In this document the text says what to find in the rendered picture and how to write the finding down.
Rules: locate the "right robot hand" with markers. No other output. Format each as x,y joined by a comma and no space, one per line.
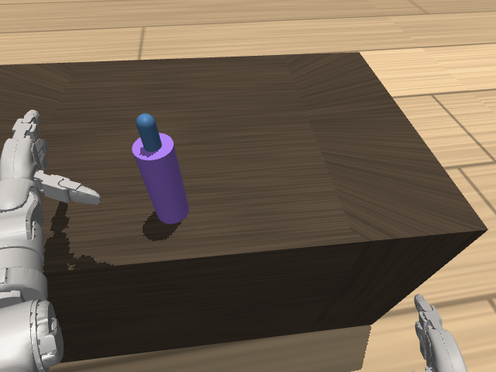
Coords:
437,345

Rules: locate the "left robot hand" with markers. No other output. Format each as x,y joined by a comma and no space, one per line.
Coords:
23,158

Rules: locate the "left robot arm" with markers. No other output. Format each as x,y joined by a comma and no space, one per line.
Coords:
30,336

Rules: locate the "bottle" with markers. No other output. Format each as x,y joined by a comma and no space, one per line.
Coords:
157,162

